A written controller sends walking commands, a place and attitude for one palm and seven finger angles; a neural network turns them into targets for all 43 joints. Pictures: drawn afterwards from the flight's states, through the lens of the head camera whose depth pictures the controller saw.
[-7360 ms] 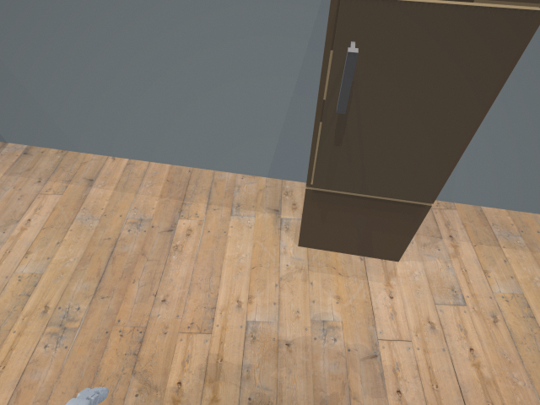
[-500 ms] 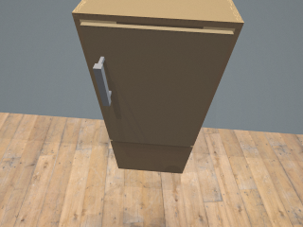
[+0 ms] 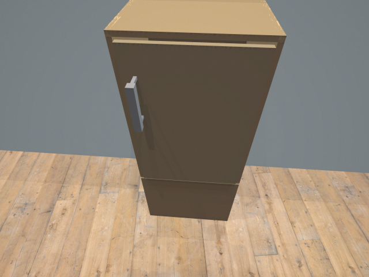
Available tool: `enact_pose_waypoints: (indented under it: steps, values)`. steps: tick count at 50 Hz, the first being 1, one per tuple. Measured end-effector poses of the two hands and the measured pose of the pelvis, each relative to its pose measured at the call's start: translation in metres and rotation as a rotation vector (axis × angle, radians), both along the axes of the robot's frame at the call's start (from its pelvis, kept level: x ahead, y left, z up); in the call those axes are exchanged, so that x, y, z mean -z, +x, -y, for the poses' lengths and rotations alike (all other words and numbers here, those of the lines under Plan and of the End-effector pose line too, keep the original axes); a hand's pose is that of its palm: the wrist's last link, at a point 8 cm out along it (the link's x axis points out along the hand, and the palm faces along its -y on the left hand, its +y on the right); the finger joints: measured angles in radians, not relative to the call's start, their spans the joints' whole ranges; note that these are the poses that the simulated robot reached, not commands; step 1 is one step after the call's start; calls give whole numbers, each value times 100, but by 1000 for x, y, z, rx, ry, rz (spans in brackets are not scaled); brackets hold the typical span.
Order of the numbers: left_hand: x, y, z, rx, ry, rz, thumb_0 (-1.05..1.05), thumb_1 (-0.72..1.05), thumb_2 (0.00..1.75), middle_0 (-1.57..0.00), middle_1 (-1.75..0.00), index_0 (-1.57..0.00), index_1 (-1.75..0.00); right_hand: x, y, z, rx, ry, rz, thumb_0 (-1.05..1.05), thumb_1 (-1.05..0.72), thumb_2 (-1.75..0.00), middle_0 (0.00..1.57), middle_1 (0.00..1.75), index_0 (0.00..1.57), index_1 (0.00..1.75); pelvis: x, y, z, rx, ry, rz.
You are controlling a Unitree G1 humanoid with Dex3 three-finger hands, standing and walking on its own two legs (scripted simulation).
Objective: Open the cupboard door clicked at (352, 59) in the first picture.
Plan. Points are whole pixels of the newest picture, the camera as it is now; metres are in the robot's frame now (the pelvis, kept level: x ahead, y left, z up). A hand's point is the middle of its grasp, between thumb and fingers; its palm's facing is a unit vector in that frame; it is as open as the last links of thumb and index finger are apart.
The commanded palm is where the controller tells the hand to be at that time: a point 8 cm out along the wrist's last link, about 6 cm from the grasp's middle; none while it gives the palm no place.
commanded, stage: come to a stop and stand still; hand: left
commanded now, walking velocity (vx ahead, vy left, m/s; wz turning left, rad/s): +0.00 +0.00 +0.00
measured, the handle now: (136, 104) +0.55 +0.18 +0.08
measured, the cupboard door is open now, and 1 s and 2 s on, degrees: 0 0 0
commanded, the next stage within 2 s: look again from close up in 0.28 s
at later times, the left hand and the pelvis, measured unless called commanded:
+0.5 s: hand out of the picture -0.01 +0.15 -0.17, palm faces +0.01 -0.99 -0.17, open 7.4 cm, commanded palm none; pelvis -0.01 -0.01 +0.01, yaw +0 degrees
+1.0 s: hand out of the picture -0.02 +0.14 -0.17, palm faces +0.02 -0.99 -0.16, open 7.4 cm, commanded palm +0.09 +0.19 -0.06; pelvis +0.00 -0.02 +0.01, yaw +0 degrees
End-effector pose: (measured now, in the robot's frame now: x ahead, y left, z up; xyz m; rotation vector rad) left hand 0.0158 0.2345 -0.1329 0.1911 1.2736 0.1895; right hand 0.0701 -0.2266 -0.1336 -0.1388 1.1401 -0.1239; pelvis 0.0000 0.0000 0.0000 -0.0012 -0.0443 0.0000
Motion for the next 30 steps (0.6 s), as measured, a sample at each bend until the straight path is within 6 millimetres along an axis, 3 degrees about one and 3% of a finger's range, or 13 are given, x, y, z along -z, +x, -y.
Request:
enact_pose_waypoints:
  steps: [11,17,23,30]
  values:
    - [-2,-10,8,15,-23,-2,1,90,90,-20,-29,-20,-30,0,-65,12,38,-20,-142,1,-91,-90,20,30,20,30,-6,-9,5,-3,-1,-19]
    - [2,-19,19,16,-52,-35,1,90,90,-20,-29,-20,-30,-1,-90,10,56,-16,-211,1,-91,-90,20,30,20,30,-8,-9,8,-3,-2,-19]
    - [5,-25,30,10,-78,-62,1,90,90,-20,-29,-20,-30,-1,-99,4,63,-2,-244,1,-91,-90,20,30,20,30,-9,-9,10,-3,-3,-16]
    - [6,-32,38,-2,-94,-87,1,91,90,-20,-29,-20,-30,-1,-92,-3,60,15,-239,1,-91,-90,20,30,20,30,-10,-7,12,-3,-3,-14]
